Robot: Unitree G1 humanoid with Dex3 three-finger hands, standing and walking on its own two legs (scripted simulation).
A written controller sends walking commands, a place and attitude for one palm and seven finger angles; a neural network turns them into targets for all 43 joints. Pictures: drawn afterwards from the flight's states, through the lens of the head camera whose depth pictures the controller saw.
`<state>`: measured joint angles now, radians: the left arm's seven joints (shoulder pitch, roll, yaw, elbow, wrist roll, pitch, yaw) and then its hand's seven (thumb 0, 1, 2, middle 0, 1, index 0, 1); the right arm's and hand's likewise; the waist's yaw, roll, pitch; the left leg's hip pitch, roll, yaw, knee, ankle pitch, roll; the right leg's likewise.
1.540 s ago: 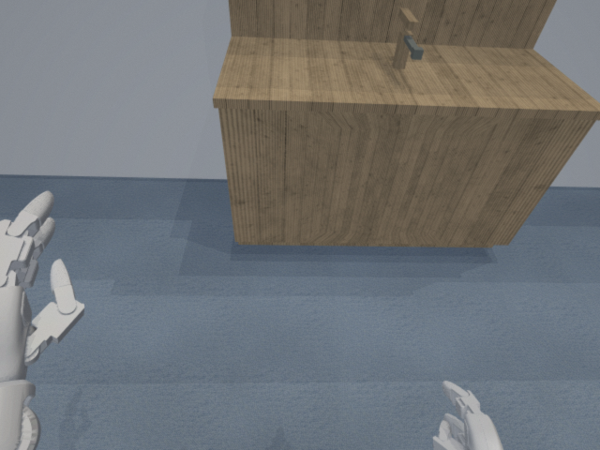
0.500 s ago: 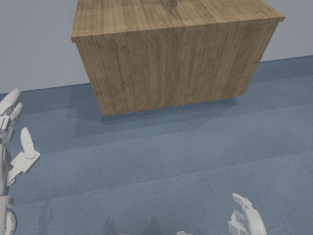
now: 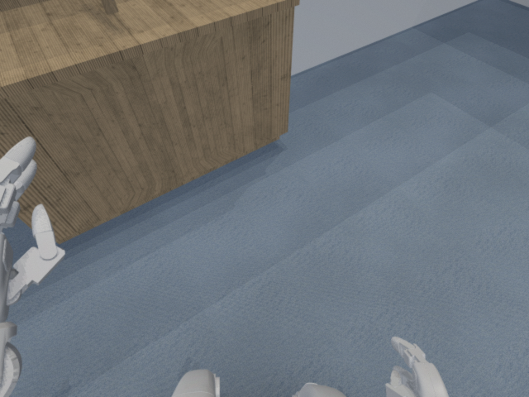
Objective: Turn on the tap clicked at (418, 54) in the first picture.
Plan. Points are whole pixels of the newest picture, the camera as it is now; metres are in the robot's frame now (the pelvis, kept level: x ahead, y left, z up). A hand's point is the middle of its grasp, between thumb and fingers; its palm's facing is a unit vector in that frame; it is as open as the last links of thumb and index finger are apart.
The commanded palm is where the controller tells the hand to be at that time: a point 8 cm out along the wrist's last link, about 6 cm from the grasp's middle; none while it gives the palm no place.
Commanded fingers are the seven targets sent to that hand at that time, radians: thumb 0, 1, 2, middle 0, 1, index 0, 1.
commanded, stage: walk to a spot facing it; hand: left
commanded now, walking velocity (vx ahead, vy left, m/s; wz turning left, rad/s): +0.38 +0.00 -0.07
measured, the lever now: out of the picture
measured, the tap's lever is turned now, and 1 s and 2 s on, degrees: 0 0 0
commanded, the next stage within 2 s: turn to face it in 1.10 s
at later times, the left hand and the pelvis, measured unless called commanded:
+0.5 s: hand (85, 146) +0.37 +0.23 +0.20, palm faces +0.41 -0.85 -0.33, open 7.4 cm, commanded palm +0.33 +0.27 +0.20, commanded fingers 0.00 0.90 0.90 -0.20 -0.30 -0.20 -0.30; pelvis +0.16 +0.00 +0.01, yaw -3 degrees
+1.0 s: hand (192, 59) +0.58 +0.13 +0.20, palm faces +0.31 -0.84 -0.45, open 7.4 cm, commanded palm +0.50 +0.19 +0.20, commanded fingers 0.00 0.90 0.90 -0.20 -0.30 -0.20 -0.30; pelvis +0.32 -0.07 +0.00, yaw -4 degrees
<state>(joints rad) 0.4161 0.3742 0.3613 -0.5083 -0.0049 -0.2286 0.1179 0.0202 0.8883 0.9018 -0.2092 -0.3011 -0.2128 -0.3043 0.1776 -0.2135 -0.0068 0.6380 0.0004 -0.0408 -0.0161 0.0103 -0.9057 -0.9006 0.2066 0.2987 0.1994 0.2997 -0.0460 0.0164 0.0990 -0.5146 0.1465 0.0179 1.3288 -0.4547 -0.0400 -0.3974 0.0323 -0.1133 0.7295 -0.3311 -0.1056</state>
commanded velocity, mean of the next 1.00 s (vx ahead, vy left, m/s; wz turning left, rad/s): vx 0.36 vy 0.00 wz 0.02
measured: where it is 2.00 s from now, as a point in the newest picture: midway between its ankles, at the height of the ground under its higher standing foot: (295, 318)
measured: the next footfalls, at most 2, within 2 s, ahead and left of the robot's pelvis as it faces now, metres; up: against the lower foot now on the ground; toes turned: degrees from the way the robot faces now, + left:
left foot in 0.48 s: +0.25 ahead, +0.13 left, +0.00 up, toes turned +8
right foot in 0.88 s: +0.42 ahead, -0.19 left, +0.00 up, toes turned -16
